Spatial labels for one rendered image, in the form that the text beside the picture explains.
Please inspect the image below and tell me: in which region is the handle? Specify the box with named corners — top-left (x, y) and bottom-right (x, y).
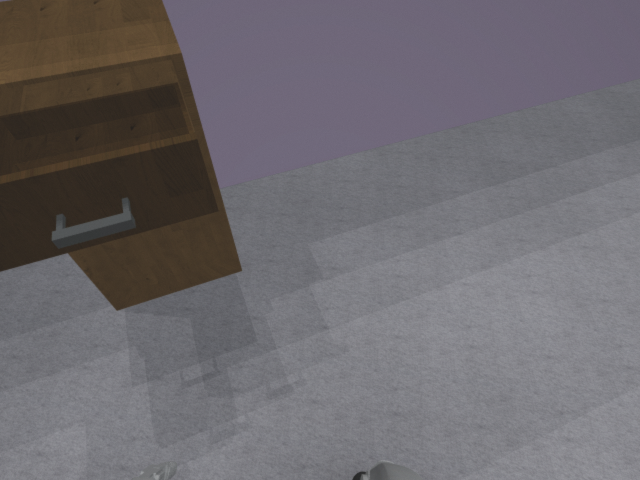
top-left (52, 197), bottom-right (136, 249)

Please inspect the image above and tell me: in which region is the robot right shin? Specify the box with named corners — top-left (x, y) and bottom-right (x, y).
top-left (368, 460), bottom-right (394, 471)

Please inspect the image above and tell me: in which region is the cabinet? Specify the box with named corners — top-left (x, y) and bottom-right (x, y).
top-left (0, 0), bottom-right (242, 311)

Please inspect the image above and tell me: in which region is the drawer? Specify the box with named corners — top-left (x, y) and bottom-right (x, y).
top-left (0, 82), bottom-right (219, 272)

